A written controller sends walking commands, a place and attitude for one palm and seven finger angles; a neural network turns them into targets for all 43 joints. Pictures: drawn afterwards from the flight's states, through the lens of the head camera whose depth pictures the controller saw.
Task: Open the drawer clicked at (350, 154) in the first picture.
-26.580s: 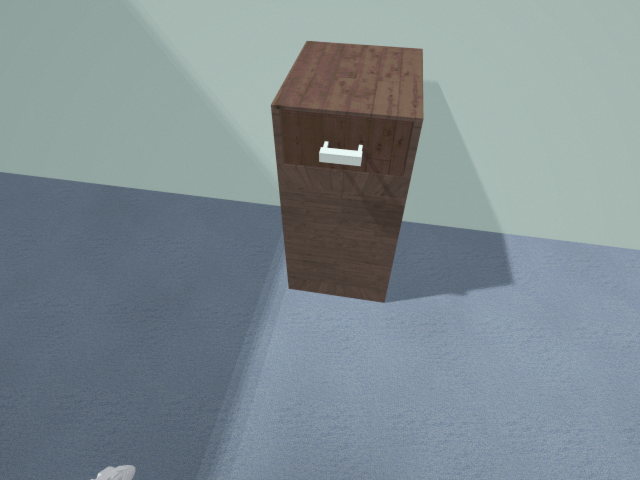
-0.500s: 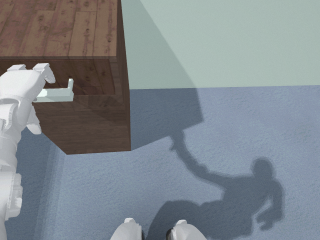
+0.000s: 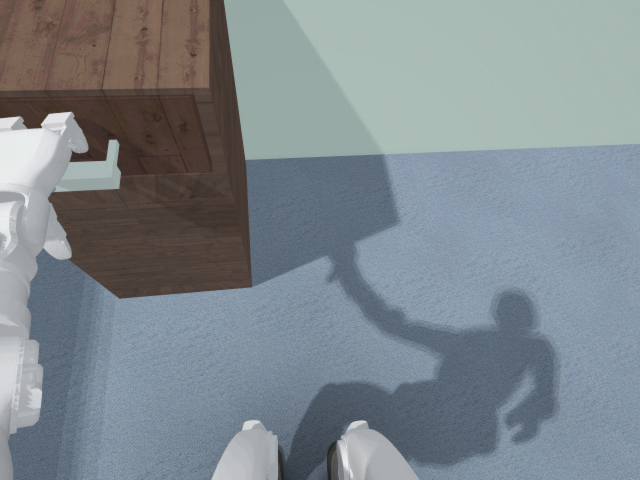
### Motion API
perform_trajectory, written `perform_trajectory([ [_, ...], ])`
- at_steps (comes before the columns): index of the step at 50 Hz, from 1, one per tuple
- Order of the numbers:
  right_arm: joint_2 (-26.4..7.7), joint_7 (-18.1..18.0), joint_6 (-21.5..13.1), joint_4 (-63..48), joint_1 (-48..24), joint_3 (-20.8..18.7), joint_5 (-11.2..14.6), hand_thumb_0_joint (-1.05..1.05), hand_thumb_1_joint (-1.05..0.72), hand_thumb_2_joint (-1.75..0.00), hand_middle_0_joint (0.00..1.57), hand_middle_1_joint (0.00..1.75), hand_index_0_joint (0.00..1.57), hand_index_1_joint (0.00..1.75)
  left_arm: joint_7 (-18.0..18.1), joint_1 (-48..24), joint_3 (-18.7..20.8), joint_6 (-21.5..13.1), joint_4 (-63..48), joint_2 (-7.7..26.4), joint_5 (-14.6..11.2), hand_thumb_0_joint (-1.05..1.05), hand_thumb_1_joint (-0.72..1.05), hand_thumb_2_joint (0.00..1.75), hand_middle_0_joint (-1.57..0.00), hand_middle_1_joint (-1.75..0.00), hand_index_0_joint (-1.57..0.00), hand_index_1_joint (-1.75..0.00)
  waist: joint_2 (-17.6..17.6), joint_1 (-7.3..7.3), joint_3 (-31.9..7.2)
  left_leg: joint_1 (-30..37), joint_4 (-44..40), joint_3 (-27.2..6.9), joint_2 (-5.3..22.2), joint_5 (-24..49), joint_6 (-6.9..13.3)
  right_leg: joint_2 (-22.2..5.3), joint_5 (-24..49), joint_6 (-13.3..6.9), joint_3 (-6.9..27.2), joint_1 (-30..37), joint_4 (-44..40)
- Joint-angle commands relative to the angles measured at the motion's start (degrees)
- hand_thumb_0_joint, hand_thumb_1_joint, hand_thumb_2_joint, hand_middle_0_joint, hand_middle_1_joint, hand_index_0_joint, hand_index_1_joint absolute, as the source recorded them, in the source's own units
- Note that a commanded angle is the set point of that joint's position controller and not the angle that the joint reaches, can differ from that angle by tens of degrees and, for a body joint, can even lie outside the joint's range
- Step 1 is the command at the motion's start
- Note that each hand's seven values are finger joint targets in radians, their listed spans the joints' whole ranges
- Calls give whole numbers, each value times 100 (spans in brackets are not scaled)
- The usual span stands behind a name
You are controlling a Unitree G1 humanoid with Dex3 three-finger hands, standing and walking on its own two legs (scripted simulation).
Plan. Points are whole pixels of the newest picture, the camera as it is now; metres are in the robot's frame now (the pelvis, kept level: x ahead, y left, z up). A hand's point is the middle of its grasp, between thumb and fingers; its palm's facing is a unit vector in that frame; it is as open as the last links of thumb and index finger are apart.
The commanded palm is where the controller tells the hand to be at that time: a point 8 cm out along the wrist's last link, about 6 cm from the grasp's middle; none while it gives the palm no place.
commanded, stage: lower the fingers behind the handle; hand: left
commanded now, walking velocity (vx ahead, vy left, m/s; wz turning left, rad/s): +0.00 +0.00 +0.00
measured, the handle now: (75, 162) +0.52 +0.31 -0.02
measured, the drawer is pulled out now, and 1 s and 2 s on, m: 0.00 0.00 0.00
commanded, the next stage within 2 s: lift the fingers back up to retry in 0.88 s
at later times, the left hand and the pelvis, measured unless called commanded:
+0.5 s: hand (54, 191) +0.47 +0.32 -0.01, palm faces -0.06 +0.02 -1.00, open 13.8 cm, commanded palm +0.47 +0.30 +0.01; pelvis -0.02 +0.00 -0.03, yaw +0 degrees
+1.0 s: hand (53, 193) +0.47 +0.33 -0.01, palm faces -0.07 +0.02 -1.00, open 13.8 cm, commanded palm +0.47 +0.30 +0.02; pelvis -0.04 +0.00 -0.04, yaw +0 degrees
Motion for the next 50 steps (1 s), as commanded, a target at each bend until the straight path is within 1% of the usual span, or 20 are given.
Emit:
perform_trajectory([
  [1,-1095,-82,-54,-147,935,-419,-20,0,-90,-90,20,30,20,30,122,-1742,288,-179,-807,1502,-41,0,-50,30,-30,-120,-30,-120,600,-11,-2438,2488,-436,-373,75,2716,-238,65,1569,-158,2,494,-332],
  [2,-1083,-79,-71,-176,930,-430,-19,0,-90,-90,20,30,20,30,134,-1693,179,-213,-781,1353,-30,0,-50,30,-30,-120,-30,-120,624,-23,-2370,2477,-420,-384,76,2666,-249,68,1493,-153,-14,373,-317],
  [5,-1115,-53,-69,-182,935,-443,-44,0,-90,-90,20,30,20,30,197,-1380,412,-252,-771,1529,-65,0,-50,30,-30,-120,-30,-120,509,85,-2572,2381,-302,-338,67,2720,-228,71,1612,-156,21,460,-208],
  [8,-1098,-40,-74,-181,934,-450,-44,0,-90,-90,20,30,20,30,241,-1535,265,-266,-799,1352,-60,0,-50,30,-30,-120,-30,-120,565,26,-2494,2257,-240,-357,74,2667,-246,60,1552,-155,0,306,-116],
  [11,-1134,-22,-75,-180,916,-432,-31,0,-90,-90,20,30,20,30,319,-1556,356,-185,-615,1499,-8,0,-50,30,-30,-120,-30,-120,440,30,-2385,2048,-194,-367,65,2423,-220,53,1415,-163,14,198,-51],
  [15,-1154,-49,-116,-217,925,-380,15,0,-90,-90,20,30,20,30,334,-1933,168,-6,-346,1533,34,0,-50,30,-30,-120,-30,-120,311,-142,-2238,1622,-132,-345,20,1828,-154,30,1110,-130,30,57,-23],
  [16,-1177,-49,-111,-217,931,-369,15,0,-90,-90,20,30,20,30,309,-1902,266,20,-312,1672,39,0,-50,30,-30,-120,-30,-120,378,-73,-2269,1674,-142,-373,25,1879,-177,23,1089,-150,13,30,20],
  [17,-1159,-56,-115,-253,932,-354,27,0,-90,-90,20,30,20,30,285,-1888,168,66,-246,1604,54,0,-50,30,-30,-120,-30,-120,496,-86,-2352,1705,-112,-363,7,1896,-181,28,1099,-145,18,-10,47],
  [21,-1165,-78,-143,-311,958,-319,54,0,-90,-90,20,30,20,30,125,-1926,106,175,-52,1593,4,0,-50,30,-30,-120,-30,-120,231,-157,-2310,1496,-50,-377,10,1651,-138,11,966,-124,-4,-63,86],
  [22,-1166,-95,-142,-349,937,-303,67,0,-90,-90,20,30,20,30,77,-1801,63,197,25,1577,12,0,-50,30,-30,-120,-30,-120,300,-119,-2310,1447,-32,-348,-6,1610,-141,5,950,-121,7,-82,108],
  [24,-1144,-111,-163,-387,915,-279,97,0,-90,-90,20,30,20,30,-29,-1891,-93,224,57,1455,-9,0,-50,30,-30,-120,-30,-120,235,-188,-2180,1275,-10,-346,-10,1367,-118,5,793,-115,6,-162,100],
  [30,-1158,-182,-239,-481,941,-225,134,0,-90,-90,20,30,20,30,-289,-1972,92,135,-94,1848,-76,0,-50,30,-30,-120,-30,-120,267,-127,-2343,983,75,-306,-32,1094,-72,-12,685,-105,64,-24,183],
  [35,-1162,-211,-293,-501,933,-207,158,0,-90,-90,20,30,20,30,-362,-2060,59,16,-141,1831,-72,0,-50,30,-30,-120,-30,-120,217,-189,-2149,874,96,-370,7,821,-68,-6,410,-105,47,-322,218],
  [36,-1173,-212,-295,-493,955,-213,148,0,-90,-90,20,30,20,30,-361,-2065,156,-33,-208,1935,-66,0,-50,30,-30,-120,-30,-120,271,-132,-2267,925,106,-395,5,878,-79,-9,425,-119,43,-327,263],
  [38,-1165,-222,-321,-502,964,-211,158,0,-90,-90,20,30,20,30,-349,-2094,77,-31,-198,1850,-84,0,-50,30,-30,-120,-30,-120,315,-174,-2246,887,113,-397,6,803,-81,-12,369,-111,39,-394,275],
  [41,-1183,-205,-334,-486,1000,-232,146,0,-90,-90,20,30,20,30,-333,-1990,195,-58,-257,1919,-95,0,-50,30,-30,-120,-30,-120,355,-99,-2446,1065,124,-458,26,917,-109,-6,389,-128,16,-461,337],
  [44,-1173,-200,-353,-463,1007,-226,156,0,-90,-90,20,30,20,30,-303,-2136,56,-27,-255,1778,-111,0,-50,30,-30,-120,-30,-120,380,-167,-2251,1007,83,-485,29,724,-114,-12,258,-114,0,-568,292],
  [46,-1208,-192,-355,-455,1026,-223,154,0,-90,-90,20,30,20,30,-293,-2069,231,-12,-264,1988,-106,0,-50,30,-30,-120,-30,-120,356,-93,-2408,1042,85,-493,29,804,-118,-12,310,-128,4,-492,332],
  [49,-1174,-204,-370,-420,1069,-233,164,0,-90,-90,20,30,20,30,-278,-2289,4,33,-291,1755,-82,0,-50,30,-30,-120,-30,-120,399,-209,-2340,1119,55,-539,43,773,-136,-12,285,-113,-16,-608,297],
  [50,-1183,-195,-370,-431,1085,-249,159,0,-90,-90,20,30,20,30,-269,-2296,68,32,-446,1800,-94,0,-50,30,-30,-120,-30,-120,525,-152,-2494,1289,20,-551,46,809,-152,-10,295,-118,-18,-573,277],
])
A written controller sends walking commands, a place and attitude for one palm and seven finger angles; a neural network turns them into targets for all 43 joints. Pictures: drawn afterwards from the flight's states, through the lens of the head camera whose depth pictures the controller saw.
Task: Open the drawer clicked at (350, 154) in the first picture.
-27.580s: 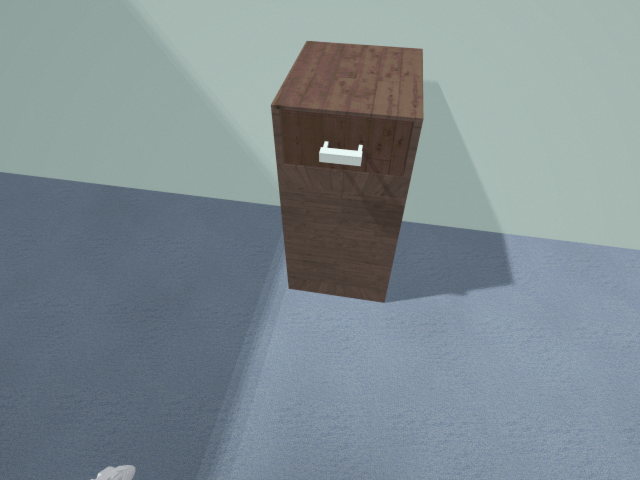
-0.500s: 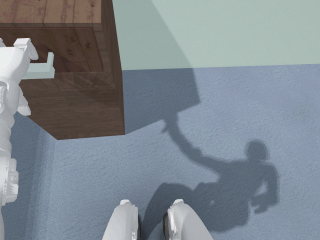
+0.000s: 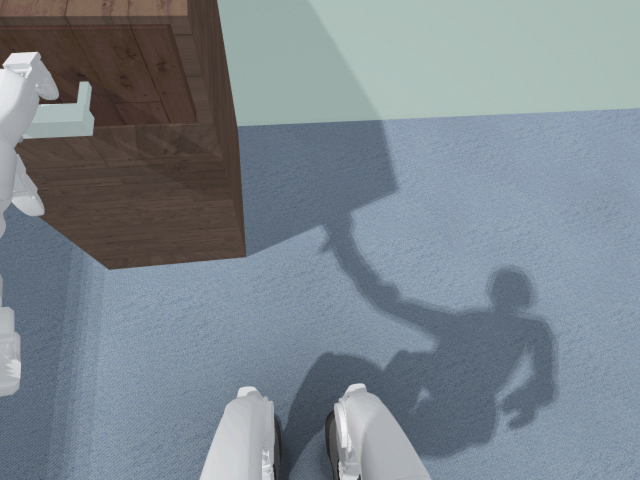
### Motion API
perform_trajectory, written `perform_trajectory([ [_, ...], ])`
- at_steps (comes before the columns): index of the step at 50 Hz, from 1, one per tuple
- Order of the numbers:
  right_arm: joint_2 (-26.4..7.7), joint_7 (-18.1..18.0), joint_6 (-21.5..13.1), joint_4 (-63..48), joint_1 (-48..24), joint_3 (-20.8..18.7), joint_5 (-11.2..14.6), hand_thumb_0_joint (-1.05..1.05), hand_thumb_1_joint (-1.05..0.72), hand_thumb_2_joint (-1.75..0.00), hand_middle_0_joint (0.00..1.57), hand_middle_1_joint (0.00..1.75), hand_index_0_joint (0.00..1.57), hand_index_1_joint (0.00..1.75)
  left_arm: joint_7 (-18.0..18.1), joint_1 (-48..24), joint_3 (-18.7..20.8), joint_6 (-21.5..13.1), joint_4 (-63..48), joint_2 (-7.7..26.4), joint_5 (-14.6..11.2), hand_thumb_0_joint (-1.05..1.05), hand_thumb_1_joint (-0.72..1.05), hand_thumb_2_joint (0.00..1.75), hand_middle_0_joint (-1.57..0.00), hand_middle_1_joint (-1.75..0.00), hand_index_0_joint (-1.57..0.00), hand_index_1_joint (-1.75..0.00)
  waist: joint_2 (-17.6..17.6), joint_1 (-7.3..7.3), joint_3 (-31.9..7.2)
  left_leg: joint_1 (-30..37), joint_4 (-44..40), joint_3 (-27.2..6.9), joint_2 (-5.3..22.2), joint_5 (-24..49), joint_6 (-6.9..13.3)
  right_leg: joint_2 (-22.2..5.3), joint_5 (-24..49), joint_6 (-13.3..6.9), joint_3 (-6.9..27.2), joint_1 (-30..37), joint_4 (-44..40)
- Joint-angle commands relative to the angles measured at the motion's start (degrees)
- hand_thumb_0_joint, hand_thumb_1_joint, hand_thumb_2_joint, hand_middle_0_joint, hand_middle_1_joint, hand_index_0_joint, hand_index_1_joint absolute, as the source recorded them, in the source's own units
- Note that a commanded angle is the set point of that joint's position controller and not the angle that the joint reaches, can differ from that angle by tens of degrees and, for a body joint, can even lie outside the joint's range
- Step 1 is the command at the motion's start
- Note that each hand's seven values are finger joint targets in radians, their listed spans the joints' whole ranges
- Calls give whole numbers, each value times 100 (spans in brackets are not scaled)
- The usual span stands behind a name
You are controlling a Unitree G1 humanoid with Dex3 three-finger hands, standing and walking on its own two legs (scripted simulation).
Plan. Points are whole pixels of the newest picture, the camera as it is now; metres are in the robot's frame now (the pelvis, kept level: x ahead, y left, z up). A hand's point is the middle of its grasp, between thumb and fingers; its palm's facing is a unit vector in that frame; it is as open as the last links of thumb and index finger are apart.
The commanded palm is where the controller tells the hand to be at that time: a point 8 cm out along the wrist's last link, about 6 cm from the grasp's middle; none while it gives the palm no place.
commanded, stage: lift the fingers back up to retry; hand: left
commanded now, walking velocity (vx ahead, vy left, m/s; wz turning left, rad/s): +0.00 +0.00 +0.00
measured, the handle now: (43, 106) +0.56 +0.32 +0.02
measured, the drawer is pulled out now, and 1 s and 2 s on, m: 0.00 0.00 0.00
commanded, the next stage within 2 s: re-aim the fingers above the handle in 0.76 s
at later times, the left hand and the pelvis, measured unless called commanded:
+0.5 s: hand out of the picture +0.50 +0.34 +0.07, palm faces -0.07 -0.04 -1.00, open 13.8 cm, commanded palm +0.50 +0.32 +0.13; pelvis +0.04 +0.01 +0.05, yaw +1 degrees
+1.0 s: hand out of the picture +0.50 +0.33 +0.08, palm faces -0.04 -0.04 -1.00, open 13.8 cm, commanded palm +0.50 +0.32 +0.14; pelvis +0.05 +0.01 +0.06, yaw +1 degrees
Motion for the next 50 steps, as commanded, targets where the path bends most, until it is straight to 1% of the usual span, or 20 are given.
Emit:
perform_trajectory([
  [1,-1125,-69,-93,-164,1045,-469,-28,0,-90,-90,20,30,20,30,-47,-1648,335,84,-656,1427,-33,0,-50,30,-30,-120,-30,-120,575,-93,-2627,2865,-1114,-617,92,1004,-202,25,490,-119,37,776,-901],
  [2,-1122,-62,-90,-173,1065,-476,-24,0,-90,-90,20,30,20,30,-38,-1616,397,98,-763,1510,-72,0,-50,30,-30,-120,-30,-120,707,-19,-2817,3030,-1129,-588,65,1154,-205,37,568,-116,59,916,-961],
  [6,-1104,-76,-63,-140,1061,-475,-25,0,-90,-90,20,30,20,30,-85,-1574,683,83,-1080,1796,-227,0,-50,30,-30,-120,-30,-120,520,46,-3057,3199,-1214,-485,41,1604,-166,51,966,-88,118,1553,-1158],
  [9,-1098,-89,-49,-91,1014,-475,-17,0,-90,-90,20,30,20,30,-47,-1726,662,24,-1231,1820,-171,0,-50,30,-30,-120,-30,-120,685,35,-2756,3337,-1387,-497,49,1552,-184,53,891,-98,105,1550,-1325],
  [12,-1084,-78,-23,-65,975,-511,-44,0,-90,-90,20,30,20,30,63,-1537,828,-85,-1456,1904,-135,0,-50,30,-30,-120,-30,-120,972,155,-2899,3811,-1481,-482,52,2021,-245,78,1118,-131,100,1650,-1420],
  [13,-1063,-75,-26,-42,977,-535,-55,0,-90,-90,20,30,20,30,105,-1674,737,-128,-1588,1742,-137,0,-50,30,-30,-120,-30,-120,1004,78,-2905,3983,-1511,-518,77,2177,-281,80,1161,-133,70,1598,-1453],
  [16,-1061,-34,0,11,976,-587,-100,0,-90,-90,20,30,20,30,198,-1448,879,-214,-1736,1699,-220,0,-50,30,-30,-120,-30,-120,963,167,-2968,4307,-1580,-500,89,2657,-317,103,1410,-145,57,1825,-1572],
  [18,-1042,-25,31,45,979,-616,-92,0,-90,-90,20,30,20,30,240,-1382,667,-153,-1642,1393,-237,0,-50,30,-30,-120,-30,-120,901,83,-2754,4405,-1672,-489,96,2769,-334,108,1465,-129,33,1822,-1694],
  [20,-1050,3,70,78,986,-627,-94,0,-90,-90,20,30,20,30,270,-1368,638,-90,-1622,1369,-240,0,-50,30,-30,-120,-30,-120,913,109,-2653,4434,-1777,-417,74,2790,-316,113,1552,-130,54,2033,-1824],
  [22,-1075,9,138,85,993,-622,-93,0,-90,-90,20,30,20,30,250,-1263,741,-11,-1572,1522,-219,0,-50,30,-30,-120,-30,-120,891,178,-2673,4527,-1859,-402,67,3045,-340,114,1717,-136,45,2233,-1874],
  [25,-1046,18,192,77,976,-645,-68,0,-90,-90,20,30,20,30,178,-1281,503,83,-1544,1249,-216,0,-50,30,-30,-120,-30,-120,822,136,-2476,4643,-2039,-379,67,3054,-338,125,1739,-139,40,2410,-2077],
  [28,-1005,2,234,78,978,-702,-77,0,-90,-90,20,30,20,30,73,-1395,419,0,-1925,1093,-246,0,-50,30,-30,-120,-30,-120,1072,137,-2755,5264,-2079,-403,128,3848,-426,137,1982,-139,35,2474,-2173],
  [31,-977,11,288,75,959,-724,-87,0,-90,-90,20,30,20,30,-40,-967,437,-83,-1812,914,-332,0,-50,30,-30,-120,-30,-120,882,183,-2590,5355,-2135,-412,152,4215,-447,146,2084,-143,31,2575,-2256],
  [33,-972,47,334,65,888,-716,-82,0,-90,-90,20,30,20,30,-85,-537,357,-61,-1441,698,-368,0,-50,30,-30,-120,-30,-120,571,215,-2077,4998,-2213,-344,142,3916,-393,137,2009,-134,22,2607,-2314],
  [35,-1000,57,375,25,853,-712,-89,0,-90,-90,20,30,20,30,-66,-534,462,-79,-1396,850,-322,0,-50,30,-30,-120,-30,-120,394,244,-2014,4742,-2269,-288,111,3631,-336,128,2068,-142,65,2790,-2317],
  [36,-1016,62,402,5,835,-704,-98,0,-90,-90,20,30,20,30,-48,-489,658,-127,-1468,1046,-325,0,-50,30,-30,-120,-30,-120,415,351,-2107,4675,-2272,-271,88,3619,-324,118,2127,-164,97,2920,-2271],
  [40,-997,78,406,-86,745,-725,-108,0,-90,-90,20,30,20,30,165,-757,629,-238,-1618,1025,-151,0,-50,30,-30,-120,-30,-120,449,277,-2060,4569,-2256,-278,59,3275,-309,119,1981,-173,104,2789,-2211],
  [45,-993,81,338,-24,765,-806,-176,0,-90,-90,20,30,20,30,486,-1214,763,-396,-2144,1082,-131,0,-50,30,-30,-120,-30,-120,913,215,-2749,5253,-2040,-440,133,3935,-463,124,1943,-154,70,2385,-2025],
  [47,-990,89,325,29,809,-818,-189,0,-90,-90,20,30,20,30,568,-1297,729,-340,-2115,1038,-120,0,-50,30,-30,-120,-30,-120,900,165,-2853,5346,-2006,-486,154,4024,-494,125,1904,-134,41,2276,-2002],
  [50,-1011,118,336,87,806,-790,-184,0,-90,-90,20,30,20,30,605,-1182,536,-41,-1649,847,-131,0,-50,30,-30,-120,-30,-120,722,149,-2587,5128,-2081,-464,132,3641,-471,120,1758,-139,3,2286,-2069],
])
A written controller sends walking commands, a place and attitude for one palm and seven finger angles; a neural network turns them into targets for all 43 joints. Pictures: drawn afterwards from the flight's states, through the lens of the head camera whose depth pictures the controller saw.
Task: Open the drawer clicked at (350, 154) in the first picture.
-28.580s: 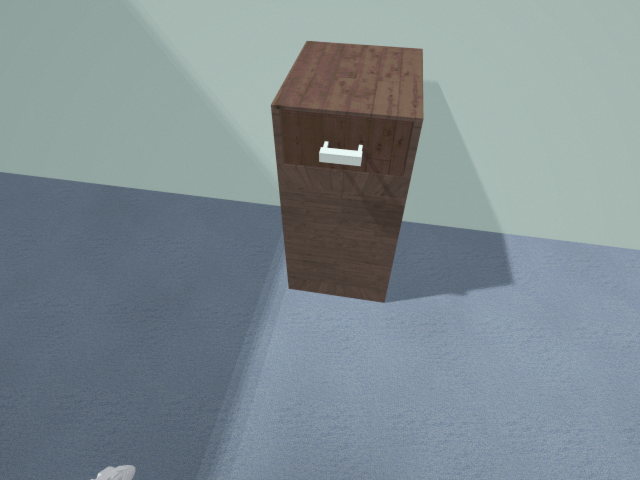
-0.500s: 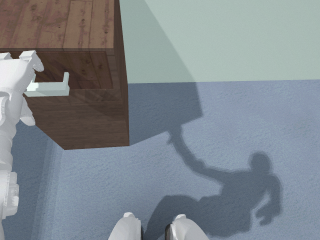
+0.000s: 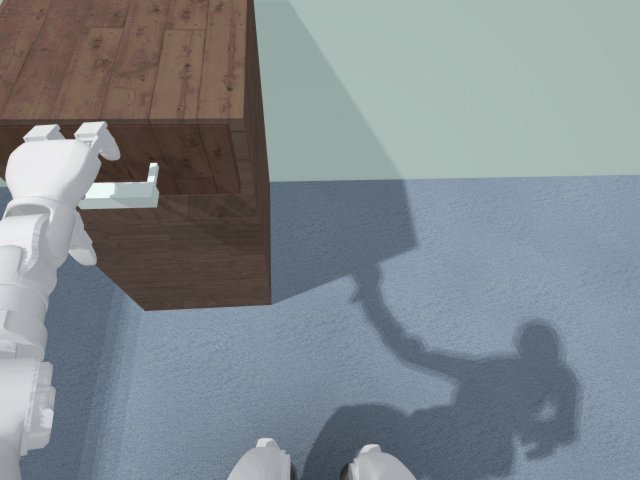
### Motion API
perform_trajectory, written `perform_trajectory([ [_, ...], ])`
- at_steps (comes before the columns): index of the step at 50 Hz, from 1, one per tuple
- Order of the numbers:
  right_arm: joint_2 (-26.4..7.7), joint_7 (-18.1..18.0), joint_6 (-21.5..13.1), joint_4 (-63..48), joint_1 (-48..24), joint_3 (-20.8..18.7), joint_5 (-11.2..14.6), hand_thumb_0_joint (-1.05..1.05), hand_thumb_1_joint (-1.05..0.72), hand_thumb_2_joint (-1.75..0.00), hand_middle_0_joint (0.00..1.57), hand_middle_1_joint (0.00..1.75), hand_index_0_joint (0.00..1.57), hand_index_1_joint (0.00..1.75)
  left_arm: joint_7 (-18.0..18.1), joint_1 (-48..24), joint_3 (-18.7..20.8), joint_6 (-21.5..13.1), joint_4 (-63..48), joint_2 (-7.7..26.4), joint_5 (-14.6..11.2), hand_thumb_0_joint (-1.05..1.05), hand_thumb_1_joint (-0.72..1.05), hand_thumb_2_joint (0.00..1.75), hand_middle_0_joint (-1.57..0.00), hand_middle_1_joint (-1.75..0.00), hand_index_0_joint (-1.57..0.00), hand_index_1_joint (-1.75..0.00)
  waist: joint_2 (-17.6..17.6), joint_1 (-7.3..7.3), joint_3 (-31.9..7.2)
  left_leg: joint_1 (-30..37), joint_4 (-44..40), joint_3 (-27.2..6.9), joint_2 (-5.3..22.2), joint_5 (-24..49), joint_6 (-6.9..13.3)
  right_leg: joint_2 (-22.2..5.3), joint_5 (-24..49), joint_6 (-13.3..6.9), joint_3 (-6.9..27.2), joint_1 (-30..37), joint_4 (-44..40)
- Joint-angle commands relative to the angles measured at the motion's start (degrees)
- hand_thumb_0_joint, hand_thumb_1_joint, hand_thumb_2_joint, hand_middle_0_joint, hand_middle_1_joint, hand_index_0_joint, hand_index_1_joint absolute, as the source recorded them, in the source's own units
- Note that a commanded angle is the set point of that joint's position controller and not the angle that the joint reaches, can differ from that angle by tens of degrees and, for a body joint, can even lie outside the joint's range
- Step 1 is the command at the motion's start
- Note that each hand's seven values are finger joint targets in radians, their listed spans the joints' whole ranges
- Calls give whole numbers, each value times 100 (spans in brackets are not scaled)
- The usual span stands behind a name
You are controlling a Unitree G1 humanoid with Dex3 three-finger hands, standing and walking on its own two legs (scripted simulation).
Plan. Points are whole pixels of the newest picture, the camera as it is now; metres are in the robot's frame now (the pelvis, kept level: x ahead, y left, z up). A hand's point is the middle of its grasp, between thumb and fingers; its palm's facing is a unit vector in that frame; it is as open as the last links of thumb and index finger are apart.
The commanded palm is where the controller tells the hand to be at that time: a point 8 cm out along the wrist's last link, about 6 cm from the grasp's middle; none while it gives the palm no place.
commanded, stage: re-aim the fingers above the handle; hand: left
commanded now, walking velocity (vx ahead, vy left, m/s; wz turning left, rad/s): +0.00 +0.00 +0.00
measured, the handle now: (120, 182) +0.52 +0.30 -0.03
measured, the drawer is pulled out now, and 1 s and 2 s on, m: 0.00 0.00 0.00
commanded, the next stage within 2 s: lower the fingers behind the handle in 1.88 s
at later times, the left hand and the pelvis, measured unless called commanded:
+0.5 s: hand (80, 188) +0.47 +0.31 +0.03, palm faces -0.08 -0.02 -1.00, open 13.8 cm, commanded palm +0.46 +0.30 +0.08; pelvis -0.01 -0.01 +0.00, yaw -1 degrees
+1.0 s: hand (49, 193) +0.45 +0.35 +0.03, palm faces -0.12 +0.00 -0.99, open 13.8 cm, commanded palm +0.45 +0.31 +0.08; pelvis +0.00 +0.00 +0.00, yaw -1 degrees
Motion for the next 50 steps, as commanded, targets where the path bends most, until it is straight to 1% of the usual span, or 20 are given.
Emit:
perform_trajectory([
  [1,-1130,-43,-62,-141,911,-373,-23,0,-90,-90,20,30,20,30,338,-2504,426,290,-831,1771,-117,0,-50,30,-30,-120,-30,-120,748,-139,-2626,3012,-502,-440,199,3435,-485,152,1533,-210,-123,252,-343],
  [2,-1137,-51,-36,-161,915,-361,-9,0,-90,-90,20,30,20,30,333,-2422,480,383,-724,1908,-59,0,-50,30,-30,-120,-30,-120,721,-99,-2679,2973,-526,-406,181,3423,-476,152,1603,-195,-103,345,-360],
  [3,-1115,-38,-26,-176,902,-328,13,0,-90,-90,20,30,20,30,272,-2376,240,508,-541,1672,-83,0,-50,30,-30,-120,-30,-120,677,-122,-2514,2867,-568,-378,151,3277,-453,164,1587,-211,-112,422,-407],
  [7,-1078,-86,-45,-224,939,-323,74,0,-90,-90,20,30,20,30,46,-2534,28,556,-527,1515,-68,0,-50,30,-30,-120,-30,-120,547,-214,-2421,2797,-701,-336,141,2863,-363,152,1531,-188,-51,602,-594],
  [8,-1102,-118,-46,-195,921,-304,82,0,-90,-90,20,30,20,30,-24,-2492,90,556,-410,1625,-92,0,-50,30,-30,-120,-30,-120,395,-221,-2204,2643,-738,-309,139,2611,-314,139,1466,-195,-28,649,-631],
  [11,-1077,-176,-101,-249,929,-294,86,0,-90,-90,20,30,20,30,-145,-2651,134,322,-714,1671,-142,0,-50,30,-30,-120,-30,-120,540,-192,-2301,2641,-782,-309,117,2562,-282,119,1498,-217,20,754,-639],
  [16,-1127,-198,-146,-234,854,-241,68,0,-90,-90,20,30,20,30,-16,-2597,496,147,-451,2145,-96,0,-50,30,-30,-120,-30,-120,454,-155,-1942,2078,-737,-237,64,2069,-204,103,1271,-216,77,647,-568],
  [20,-1168,-174,-170,-262,871,-235,50,0,-90,-90,20,30,20,30,157,-2585,580,200,-330,2346,-2,0,-50,30,-30,-120,-30,-120,589,-115,-2249,2032,-644,-218,53,2157,-230,107,1346,-212,59,626,-417],
  [22,-1180,-161,-165,-268,923,-258,38,0,-90,-90,20,30,20,30,165,-2527,701,210,-440,2509,19,0,-50,30,-30,-120,-30,-120,765,-55,-2705,2251,-559,-208,66,2545,-275,115,1625,-200,71,724,-330],
  [26,-1148,-142,-171,-232,1028,-334,39,0,-90,-90,20,30,20,30,-6,-2311,414,201,-558,1997,-114,0,-50,30,-30,-120,-30,-120,580,-127,-2940,2567,-490,-191,118,3094,-290,142,2017,-175,59,876,-383],
  [28,-1146,-159,-164,-201,1036,-345,64,0,-90,-90,20,30,20,30,-103,-2216,363,163,-635,1944,-184,0,-50,30,-30,-120,-30,-120,548,-123,-2828,2568,-531,-173,122,3028,-276,142,2019,-160,75,930,-455],
  [31,-1121,-202,-171,-141,1017,-353,96,0,-90,-90,20,30,20,30,-147,-2604,185,65,-739,1742,-188,0,-50,30,-30,-120,-30,-120,453,-317,-2318,2482,-627,-234,127,2686,-250,128,1722,-173,73,655,-584],
  [34,-1133,-221,-189,-131,986,-351,75,0,-90,-90,20,30,20,30,-4,-2718,467,-71,-954,2084,-121,0,-50,30,-30,-120,-30,-120,735,-232,-2478,2622,-614,-280,113,2665,-282,139,1565,-188,66,488,-518],
  [36,-1129,-203,-202,-94,969,-341,33,0,-90,-90,20,30,20,30,97,-2830,494,-91,-968,2065,-116,0,-50,30,-30,-120,-30,-120,893,-212,-2450,2675,-577,-323,111,2791,-332,132,1509,-226,22,346,-446],
  [38,-1149,-174,-197,-85,921,-309,20,0,-90,-90,20,30,20,30,214,-2683,537,16,-682,2123,-80,0,-50,30,-30,-120,-30,-120,828,-182,-2245,2534,-559,-327,109,2759,-352,138,1461,-225,-15,275,-397],
  [40,-1144,-113,-178,-143,917,-301,0,0,-90,-90,20,30,20,30,292,-2480,544,182,-566,2091,-38,0,-50,30,-30,-120,-30,-120,879,-83,-2478,2669,-549,-334,114,3050,-397,153,1556,-236,-63,336,-343],
  [42,-1215,-84,-96,-172,885,-245,-2,0,-90,-90,20,30,20,30,271,-2412,882,347,-423,2665,8,0,-50,30,-30,-120,-30,-120,850,48,-2637,2538,-500,-272,98,3268,-401,150,1806,-211,-30,580,-267],
  [44,-1221,-70,-10,-247,817,-200,17,0,-90,-90,20,30,20,30,162,-2135,900,499,-208,2768,-1,0,-50,30,-30,-120,-30,-120,587,130,-2563,2248,-540,-165,59,3075,-327,143,1965,-197,14,937,-315],
  [47,-1205,-96,18,-336,822,-222,72,0,-90,-90,20,30,20,30,-116,-1974,682,447,-273,2535,-21,0,-50,30,-30,-120,-30,-120,503,86,-2639,2307,-605,-135,85,3082,-289,137,2121,-174,52,1141,-372],
  [50,-1131,-176,-44,-340,891,-320,120,0,-90,-90,20,30,20,30,-428,-1933,185,173,-533,1833,-135,0,-50,30,-30,-120,-30,-120,281,-152,-2424,2526,-619,-163,129,2967,-248,153,1985,-147,71,981,-572],
])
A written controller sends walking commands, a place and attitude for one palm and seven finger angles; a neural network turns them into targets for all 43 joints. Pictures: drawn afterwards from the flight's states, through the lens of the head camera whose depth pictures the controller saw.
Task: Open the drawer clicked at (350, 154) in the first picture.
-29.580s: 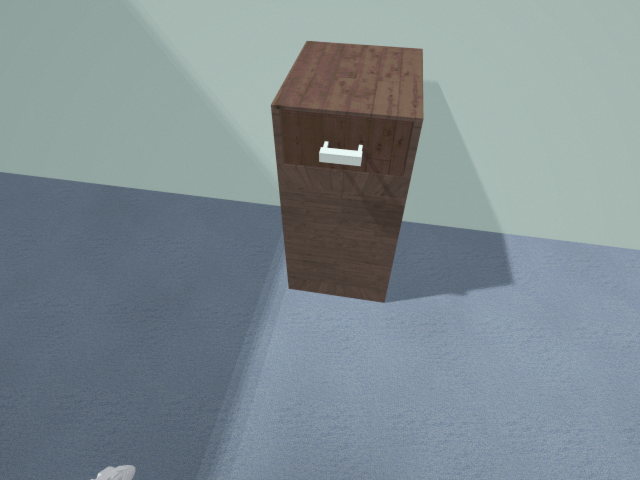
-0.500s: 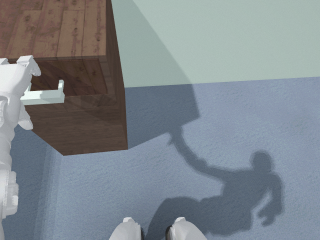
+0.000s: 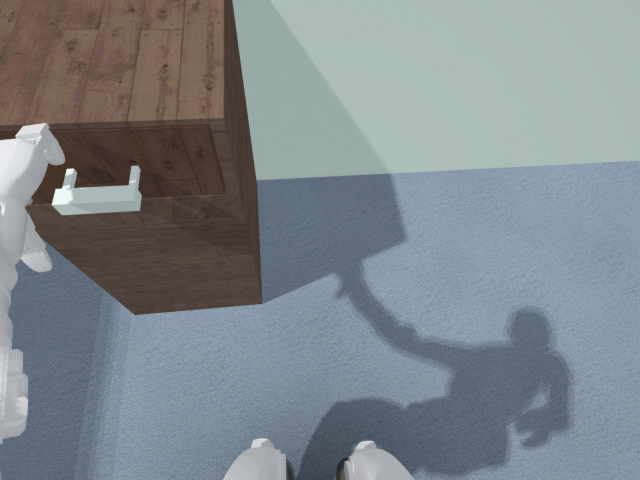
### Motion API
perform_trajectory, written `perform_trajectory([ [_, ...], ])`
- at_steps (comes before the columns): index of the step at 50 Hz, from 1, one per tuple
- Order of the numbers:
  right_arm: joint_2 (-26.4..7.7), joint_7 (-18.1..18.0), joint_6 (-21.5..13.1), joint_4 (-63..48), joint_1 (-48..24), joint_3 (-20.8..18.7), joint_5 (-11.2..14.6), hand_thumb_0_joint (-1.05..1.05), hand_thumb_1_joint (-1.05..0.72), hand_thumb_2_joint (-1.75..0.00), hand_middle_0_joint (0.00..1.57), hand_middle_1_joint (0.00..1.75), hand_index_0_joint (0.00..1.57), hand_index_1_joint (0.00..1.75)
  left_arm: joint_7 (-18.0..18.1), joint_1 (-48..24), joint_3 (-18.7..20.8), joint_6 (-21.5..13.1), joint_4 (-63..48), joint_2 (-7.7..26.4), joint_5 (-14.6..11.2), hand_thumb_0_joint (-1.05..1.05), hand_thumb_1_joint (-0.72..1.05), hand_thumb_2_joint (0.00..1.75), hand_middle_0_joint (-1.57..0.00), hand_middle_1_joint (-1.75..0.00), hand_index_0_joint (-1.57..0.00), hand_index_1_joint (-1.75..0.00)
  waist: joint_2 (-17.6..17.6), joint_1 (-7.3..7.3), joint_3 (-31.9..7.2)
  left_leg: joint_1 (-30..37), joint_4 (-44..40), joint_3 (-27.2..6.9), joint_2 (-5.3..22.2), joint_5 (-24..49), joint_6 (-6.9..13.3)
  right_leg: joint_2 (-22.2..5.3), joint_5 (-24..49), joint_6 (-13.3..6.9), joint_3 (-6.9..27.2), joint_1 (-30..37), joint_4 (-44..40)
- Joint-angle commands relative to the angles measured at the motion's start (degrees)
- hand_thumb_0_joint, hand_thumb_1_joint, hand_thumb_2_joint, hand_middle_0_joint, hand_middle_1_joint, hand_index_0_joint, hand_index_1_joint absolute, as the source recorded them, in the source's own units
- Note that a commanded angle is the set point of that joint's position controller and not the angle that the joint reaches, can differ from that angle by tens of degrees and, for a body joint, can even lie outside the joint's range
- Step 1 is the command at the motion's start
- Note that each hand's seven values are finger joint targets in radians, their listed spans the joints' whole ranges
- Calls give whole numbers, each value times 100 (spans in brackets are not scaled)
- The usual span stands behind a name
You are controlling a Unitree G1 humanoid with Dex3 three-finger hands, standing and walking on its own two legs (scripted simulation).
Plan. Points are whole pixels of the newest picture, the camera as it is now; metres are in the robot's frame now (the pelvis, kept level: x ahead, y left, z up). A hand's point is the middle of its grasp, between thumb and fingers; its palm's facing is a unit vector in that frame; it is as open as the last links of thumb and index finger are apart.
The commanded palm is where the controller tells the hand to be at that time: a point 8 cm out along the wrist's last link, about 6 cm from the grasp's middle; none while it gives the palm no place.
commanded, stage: re-aim the fingers above the handle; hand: left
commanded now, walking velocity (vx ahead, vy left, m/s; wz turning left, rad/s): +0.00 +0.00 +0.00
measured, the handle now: (101, 186) +0.51 +0.31 -0.04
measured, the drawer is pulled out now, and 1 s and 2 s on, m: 0.00 0.00 0.00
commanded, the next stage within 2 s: lower the fingers behind the handle in 0.88 s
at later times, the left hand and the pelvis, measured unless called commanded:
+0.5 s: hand (39, 205) +0.44 +0.34 +0.02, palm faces -0.14 -0.02 -0.99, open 13.7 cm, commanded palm +0.45 +0.32 +0.08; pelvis -0.01 +0.00 +0.00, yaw +0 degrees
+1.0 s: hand (57, 203) +0.44 +0.32 +0.03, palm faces -0.12 -0.02 -0.99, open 13.8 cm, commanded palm +0.45 +0.31 +0.08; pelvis -0.01 -0.01 +0.00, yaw +1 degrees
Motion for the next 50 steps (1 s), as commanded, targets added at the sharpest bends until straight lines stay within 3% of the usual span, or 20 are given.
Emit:
perform_trajectory([
  [1,-987,-170,-116,-215,956,-503,39,0,-90,-90,20,30,20,30,-189,-1899,-193,-405,-1345,1063,-213,0,-50,30,-30,-120,-30,-120,372,-186,-2437,2635,-501,-359,87,2972,-269,79,1818,-153,-84,804,-539],
  [5,-965,-253,-198,-69,998,-588,-5,0,-90,-90,20,30,20,30,-190,-2408,-118,-940,-1936,1048,-338,0,-50,30,-30,-120,-30,-120,709,-288,-2331,2986,-427,-537,116,2884,-376,83,1334,-182,-130,116,-482],
  [8,-997,-230,-229,25,968,-579,-74,0,-90,-90,20,30,20,30,165,-2715,270,-1100,-2046,1442,-241,0,-50,30,-30,-120,-30,-120,1108,-221,-2326,3121,-319,-730,146,3068,-539,87,1072,-245,-224,-443,-241],
  [11,-1072,-110,-181,32,853,-475,-152,0,-90,-90,20,30,20,30,621,-2623,785,-813,-1693,2048,-99,0,-50,30,-30,-120,-30,-120,1319,32,-2427,2836,-255,-803,125,3115,-624,81,951,-286,-304,-568,21],
  [14,-1111,10,-133,-117,809,-415,-166,0,-90,-90,20,30,20,30,896,-2498,681,-219,-1229,2083,51,0,-50,30,-30,-120,-30,-120,1233,106,-2580,2624,-265,-686,81,3102,-626,85,1064,-263,-365,-299,49],
  [16,-1139,85,-62,-182,846,-390,-150,0,-90,-90,20,30,20,30,807,-2201,583,185,-971,1997,37,0,-50,30,-30,-120,-30,-120,1144,211,-2936,2830,-268,-642,100,3577,-645,111,1328,-256,-379,52,29],
  [18,-1114,88,-21,-216,935,-400,-86,0,-90,-90,20,30,20,30,543,-2161,216,424,-853,1666,-15,0,-50,30,-30,-120,-30,-120,894,112,-3086,2906,-313,-558,135,3660,-596,124,1568,-199,-354,414,-123],
  [20,-1137,34,36,-208,995,-400,-34,0,-90,-90,20,30,20,30,293,-2136,272,436,-868,1805,-89,0,-50,30,-30,-120,-30,-120,516,101,-3022,2735,-437,-502,120,3349,-498,98,1657,-161,-287,769,-269],
  [22,-1132,-51,64,-222,953,-368,19,0,-90,-90,20,30,20,30,66,-2134,307,362,-885,1903,-140,0,-50,30,-30,-120,-30,-120,267,59,-2840,2539,-562,-467,105,2920,-396,76,1612,-135,-209,919,-372],
  [23,-1092,-106,25,-226,946,-373,45,0,-90,-90,20,30,20,30,-53,-2253,13,264,-941,1584,-140,0,-50,30,-30,-120,-30,-120,236,-59,-2552,2465,-627,-473,95,2608,-337,76,1454,-148,-192,835,-463],
  [26,-1031,-221,-98,-209,907,-413,58,0,-90,-90,20,30,20,30,-215,-2498,-15,-281,-1411,1472,-144,0,-50,30,-30,-120,-30,-120,338,-165,-2163,2501,-708,-519,102,2122,-269,59,1090,-180,-120,576,-615],
  [29,-982,-271,-230,-141,943,-471,23,0,-90,-90,20,30,20,30,-116,-2647,5,-750,-1648,1360,-149,0,-50,30,-30,-120,-30,-120,671,-242,-2047,2659,-631,-620,105,1978,-329,64,846,-211,-136,45,-533],
  [31,-998,-244,-264,-80,943,-486,-27,0,-90,-90,20,30,20,30,48,-2610,250,-886,-1683,1538,-170,0,-50,30,-30,-120,-30,-120,935,-138,-2109,2726,-582,-675,114,2143,-418,67,820,-260,-184,-125,-391],
  [33,-994,-186,-269,-73,934,-472,-51,0,-90,-90,20,30,20,30,260,-2439,221,-800,-1317,1438,-145,0,-50,30,-30,-120,-30,-120,902,-133,-2023,2566,-507,-693,97,2147,-454,71,788,-265,-228,-304,-285],
  [36,-1073,-90,-250,-84,924,-419,-84,0,-90,-90,20,30,20,30,522,-2401,356,-440,-901,1686,-64,0,-50,30,-30,-120,-30,-120,845,-34,-2021,2208,-504,-627,60,2018,-436,62,763,-267,-248,-204,-213],
  [39,-1115,-31,-205,-155,967,-398,-75,0,-90,-90,20,30,20,30,615,-2419,377,-105,-887,1907,68,0,-50,30,-30,-120,-30,-120,865,58,-2517,2256,-451,-513,27,2308,-420,81,1044,-247,-229,184,-205],
  [42,-1091,-64,-203,-170,1049,-435,-44,0,-90,-90,20,30,20,30,469,-2526,208,-22,-1121,1756,40,0,-50,30,-30,-120,-30,-120,766,-38,-3018,2551,-407,-465,48,2672,-390,83,1438,-191,-182,544,-258],
  [44,-1074,-112,-218,-153,1042,-454,-23,0,-90,-90,20,30,20,30,326,-2595,184,-89,-1327,1724,-64,0,-50,30,-30,-120,-30,-120,739,-76,-3073,2614,-424,-407,38,2649,-324,79,1555,-162,-110,727,-368],
  [48,-1043,-229,-271,-47,1011,-454,6,0,-90,-90,20,30,20,30,190,-2744,148,-339,-1499,1672,-136,0,-50,30,-30,-120,-30,-120,713,-211,-2688,2580,-488,-432,37,2386,-272,53,1394,-158,-75,564,-475],
  [50,-1059,-235,-273,-11,964,-421,0,0,-90,-90,20,30,20,30,215,-2495,298,-377,-1274,1805,-113,0,-50,30,-30,-120,-30,-120,614,-140,-2345,2322,-511,-403,19,2212,-242,53,1287,-174,-72,521,-474],
])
